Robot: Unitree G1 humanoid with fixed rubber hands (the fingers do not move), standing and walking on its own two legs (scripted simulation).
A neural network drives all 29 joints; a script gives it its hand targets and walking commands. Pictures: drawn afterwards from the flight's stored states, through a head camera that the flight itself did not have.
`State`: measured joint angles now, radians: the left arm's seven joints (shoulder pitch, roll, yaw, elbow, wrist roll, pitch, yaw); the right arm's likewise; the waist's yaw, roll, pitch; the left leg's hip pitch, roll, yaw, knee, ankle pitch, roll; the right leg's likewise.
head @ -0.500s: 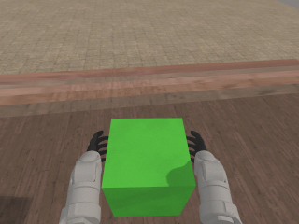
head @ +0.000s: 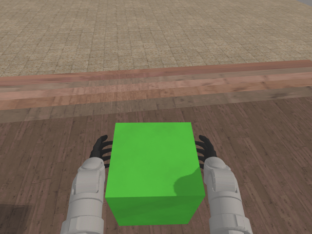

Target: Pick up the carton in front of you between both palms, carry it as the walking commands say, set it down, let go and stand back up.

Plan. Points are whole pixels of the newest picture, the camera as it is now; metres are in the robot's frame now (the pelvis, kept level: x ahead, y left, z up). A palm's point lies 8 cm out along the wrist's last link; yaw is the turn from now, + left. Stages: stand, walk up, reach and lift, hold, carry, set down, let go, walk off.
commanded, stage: reach and lift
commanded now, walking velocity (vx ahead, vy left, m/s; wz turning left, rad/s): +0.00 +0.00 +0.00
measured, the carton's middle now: (153, 176) +0.29 +0.00 -0.04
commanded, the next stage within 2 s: hold in 0.30 s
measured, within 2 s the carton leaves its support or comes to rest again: neither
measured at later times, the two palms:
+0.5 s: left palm (94, 163) +0.28 +0.15 +0.05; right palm (212, 162) +0.28 -0.15 +0.05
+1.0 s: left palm (97, 145) +0.32 +0.15 +0.07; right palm (213, 147) +0.31 -0.15 +0.07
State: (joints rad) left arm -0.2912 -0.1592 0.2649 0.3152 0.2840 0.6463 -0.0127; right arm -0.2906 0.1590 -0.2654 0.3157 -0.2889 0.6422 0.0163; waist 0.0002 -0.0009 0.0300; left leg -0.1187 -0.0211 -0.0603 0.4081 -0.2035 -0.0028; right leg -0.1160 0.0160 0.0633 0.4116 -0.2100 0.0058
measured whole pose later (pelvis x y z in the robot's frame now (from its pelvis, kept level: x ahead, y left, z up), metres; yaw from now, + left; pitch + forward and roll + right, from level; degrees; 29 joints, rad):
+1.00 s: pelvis +0.03 +0.00 -0.01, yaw -1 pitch +1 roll +0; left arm -0.25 -0.11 0.16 0.05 0.17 0.91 0.03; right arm -0.25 0.14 -0.16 0.05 -0.19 0.91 -0.05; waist 0.01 0.00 -0.16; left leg -0.26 0.00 -0.03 0.54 -0.29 0.00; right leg -0.28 -0.01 0.01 0.59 -0.39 0.00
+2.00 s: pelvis +0.60 -0.04 -0.01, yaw +0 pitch +4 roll +1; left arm -0.16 -0.13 0.10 -0.37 0.09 1.19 0.09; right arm -0.14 0.13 -0.10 -0.40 -0.10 1.20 -0.10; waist 0.01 -0.01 -0.09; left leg -0.58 0.07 0.19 0.55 -0.05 0.02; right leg 0.07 -0.04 -0.22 0.25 -0.38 0.00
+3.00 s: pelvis +1.26 -0.05 -0.04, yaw -2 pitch +6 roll -1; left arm -0.71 -0.05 0.22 0.00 0.06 1.18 0.14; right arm -0.67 0.03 -0.27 -0.06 -0.07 1.20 -0.13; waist 0.06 0.00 0.04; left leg -0.64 0.00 0.06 0.75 -0.03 0.06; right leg -0.19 0.05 -0.11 0.64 -0.56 -0.08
